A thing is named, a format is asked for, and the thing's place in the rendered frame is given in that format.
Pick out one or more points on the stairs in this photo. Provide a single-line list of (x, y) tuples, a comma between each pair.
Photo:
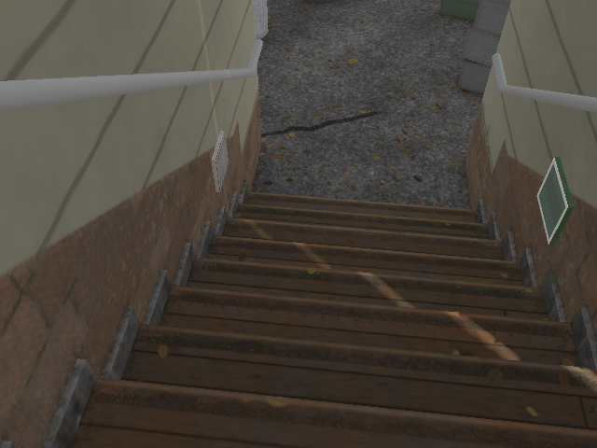
[(331, 323)]

